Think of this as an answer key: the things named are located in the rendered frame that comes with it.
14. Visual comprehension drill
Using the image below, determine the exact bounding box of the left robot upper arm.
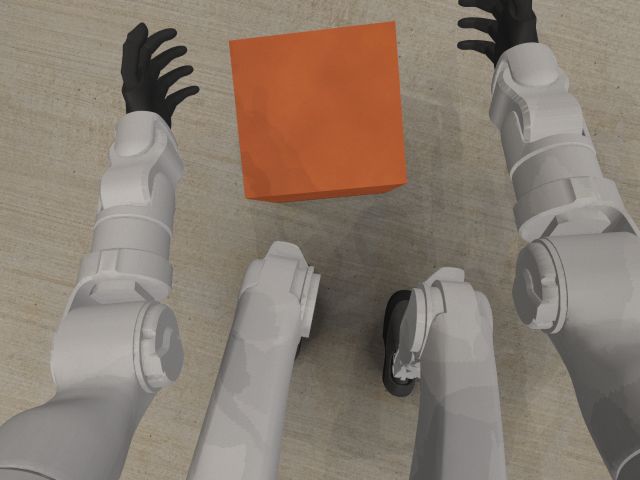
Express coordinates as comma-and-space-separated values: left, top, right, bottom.
0, 300, 184, 480

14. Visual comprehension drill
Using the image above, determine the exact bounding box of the left robot forearm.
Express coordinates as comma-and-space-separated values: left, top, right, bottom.
50, 111, 184, 387

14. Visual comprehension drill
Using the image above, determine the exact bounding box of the right robot hand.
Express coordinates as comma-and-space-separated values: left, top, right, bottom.
457, 0, 539, 69

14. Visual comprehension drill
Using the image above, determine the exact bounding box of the left robot thigh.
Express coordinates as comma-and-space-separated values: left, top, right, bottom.
186, 254, 321, 480

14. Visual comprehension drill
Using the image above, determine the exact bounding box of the carton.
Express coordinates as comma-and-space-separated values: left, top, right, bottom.
229, 21, 407, 203

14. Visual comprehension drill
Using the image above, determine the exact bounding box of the right robot upper arm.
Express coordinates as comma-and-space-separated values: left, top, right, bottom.
512, 232, 640, 480

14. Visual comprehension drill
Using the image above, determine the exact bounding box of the right robot forearm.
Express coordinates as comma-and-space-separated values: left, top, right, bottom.
489, 42, 640, 243

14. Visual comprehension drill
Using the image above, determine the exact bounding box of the robot left shin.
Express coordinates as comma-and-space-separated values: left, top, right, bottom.
237, 241, 309, 344

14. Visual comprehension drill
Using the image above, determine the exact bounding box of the left robot hand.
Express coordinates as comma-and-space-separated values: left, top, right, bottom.
121, 22, 200, 129

